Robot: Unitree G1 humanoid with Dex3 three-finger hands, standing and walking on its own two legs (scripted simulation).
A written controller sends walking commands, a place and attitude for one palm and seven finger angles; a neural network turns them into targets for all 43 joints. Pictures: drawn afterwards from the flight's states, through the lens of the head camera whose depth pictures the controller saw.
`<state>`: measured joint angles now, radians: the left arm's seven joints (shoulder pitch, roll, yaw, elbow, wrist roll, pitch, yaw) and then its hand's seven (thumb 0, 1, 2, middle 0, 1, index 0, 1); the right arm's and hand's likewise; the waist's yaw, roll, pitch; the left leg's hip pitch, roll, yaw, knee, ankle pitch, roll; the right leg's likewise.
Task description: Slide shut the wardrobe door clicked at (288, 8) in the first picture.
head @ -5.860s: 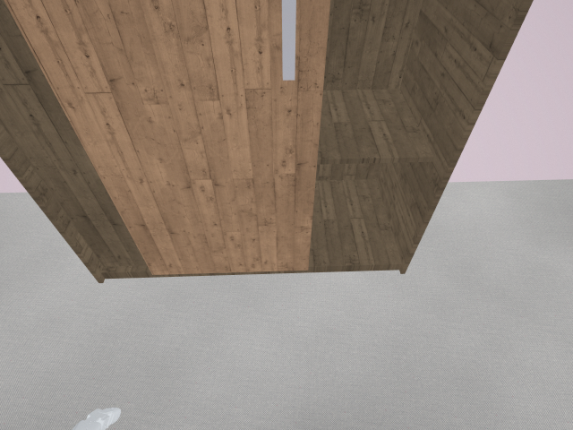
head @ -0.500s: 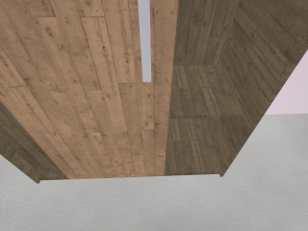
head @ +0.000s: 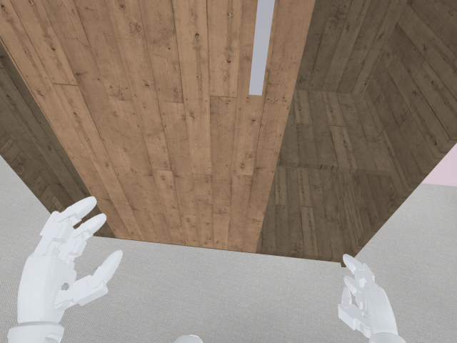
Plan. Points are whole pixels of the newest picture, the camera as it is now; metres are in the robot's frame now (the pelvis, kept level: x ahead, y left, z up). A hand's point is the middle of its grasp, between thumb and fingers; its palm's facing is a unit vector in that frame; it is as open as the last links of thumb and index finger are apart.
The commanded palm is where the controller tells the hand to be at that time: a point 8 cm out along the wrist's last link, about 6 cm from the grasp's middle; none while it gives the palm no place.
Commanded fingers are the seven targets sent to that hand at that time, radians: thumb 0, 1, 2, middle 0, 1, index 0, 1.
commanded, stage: raise the hand with hooked fingers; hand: left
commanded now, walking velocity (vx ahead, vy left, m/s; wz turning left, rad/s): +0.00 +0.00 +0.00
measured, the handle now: (264, 15) +0.57 +0.03 +0.30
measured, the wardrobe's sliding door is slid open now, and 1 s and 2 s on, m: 0.39 0.39 0.39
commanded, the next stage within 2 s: move the hooked fingers beside the handle in 1.52 s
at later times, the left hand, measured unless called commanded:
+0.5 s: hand (83, 183) +0.26 +0.24 +0.18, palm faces +0.07 -0.99 -0.08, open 12.5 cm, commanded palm +0.23 +0.29 +0.20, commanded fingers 0.00 -0.38 0.35 -0.29 -1.12 -0.29 -1.12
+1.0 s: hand (34, 85) +0.30 +0.27 +0.30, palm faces +0.13 -0.99 -0.11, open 13.9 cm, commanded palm +0.27 +0.32 +0.30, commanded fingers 0.00 -0.50 0.30 -0.30 -1.20 -0.30 -1.20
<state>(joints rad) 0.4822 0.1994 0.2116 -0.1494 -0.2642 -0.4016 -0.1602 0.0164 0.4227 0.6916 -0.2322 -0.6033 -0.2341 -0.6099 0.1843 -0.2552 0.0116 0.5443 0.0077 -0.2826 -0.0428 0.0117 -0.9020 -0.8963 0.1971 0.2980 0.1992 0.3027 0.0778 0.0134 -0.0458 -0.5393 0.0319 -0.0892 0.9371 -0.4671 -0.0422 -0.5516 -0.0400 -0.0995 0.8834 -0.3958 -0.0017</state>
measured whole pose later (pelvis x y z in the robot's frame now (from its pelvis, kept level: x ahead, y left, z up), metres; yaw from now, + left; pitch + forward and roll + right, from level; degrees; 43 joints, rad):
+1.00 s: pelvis +0.03 +0.00 +0.05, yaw -1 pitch -4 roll +0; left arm -0.21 0.47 0.52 -0.07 -0.32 0.35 -0.36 -0.01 -0.50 0.30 -0.30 -1.19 -0.30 -1.20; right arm 0.18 -0.26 0.11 0.65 0.07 -0.23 -0.11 0.02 -0.90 -0.90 0.20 0.30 0.20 0.30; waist 0.08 0.07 -0.03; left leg -0.12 0.03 -0.04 0.50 -0.31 -0.03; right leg -0.16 -0.03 -0.07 0.49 -0.25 0.01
